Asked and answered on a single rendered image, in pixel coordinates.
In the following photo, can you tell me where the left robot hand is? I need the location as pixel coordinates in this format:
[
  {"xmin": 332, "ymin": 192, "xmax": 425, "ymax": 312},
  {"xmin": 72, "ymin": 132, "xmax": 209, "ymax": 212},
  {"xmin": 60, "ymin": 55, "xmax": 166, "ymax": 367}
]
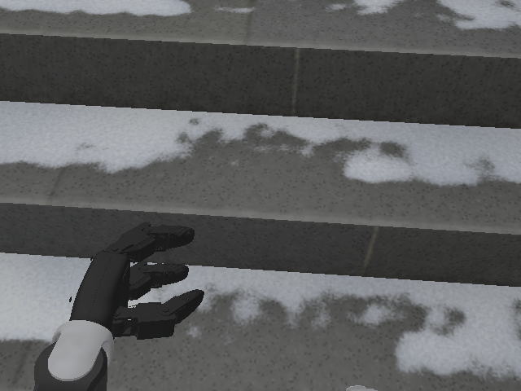
[{"xmin": 69, "ymin": 222, "xmax": 204, "ymax": 340}]

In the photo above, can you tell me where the robot left forearm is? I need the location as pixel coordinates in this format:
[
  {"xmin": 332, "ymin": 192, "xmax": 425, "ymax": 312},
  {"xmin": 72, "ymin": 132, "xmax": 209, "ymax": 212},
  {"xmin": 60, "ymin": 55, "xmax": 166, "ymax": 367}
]
[{"xmin": 33, "ymin": 320, "xmax": 114, "ymax": 391}]

